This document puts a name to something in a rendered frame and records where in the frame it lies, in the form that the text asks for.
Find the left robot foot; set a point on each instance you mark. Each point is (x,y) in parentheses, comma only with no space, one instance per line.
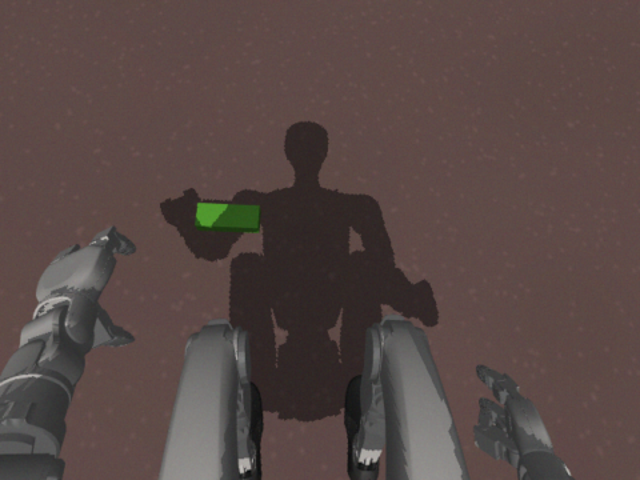
(255,431)

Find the right robot arm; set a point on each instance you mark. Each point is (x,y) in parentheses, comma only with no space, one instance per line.
(541,465)

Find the small box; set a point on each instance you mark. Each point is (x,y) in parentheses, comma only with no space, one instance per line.
(228,218)

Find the right robot foot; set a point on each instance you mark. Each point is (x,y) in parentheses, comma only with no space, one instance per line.
(356,470)

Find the left robot arm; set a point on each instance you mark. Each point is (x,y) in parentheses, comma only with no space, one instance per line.
(38,383)

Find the right robot hand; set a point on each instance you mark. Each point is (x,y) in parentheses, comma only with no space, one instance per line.
(519,428)

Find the left robot hand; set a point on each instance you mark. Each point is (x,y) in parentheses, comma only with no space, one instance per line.
(86,271)

